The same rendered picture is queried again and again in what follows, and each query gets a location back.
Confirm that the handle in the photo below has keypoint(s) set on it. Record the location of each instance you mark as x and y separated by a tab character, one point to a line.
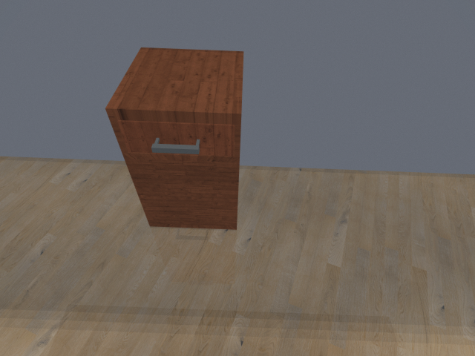
175	149

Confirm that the drawer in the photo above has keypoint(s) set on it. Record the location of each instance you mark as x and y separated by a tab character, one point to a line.
215	139

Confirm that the cabinet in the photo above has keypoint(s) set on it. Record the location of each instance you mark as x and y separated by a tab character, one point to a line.
192	86

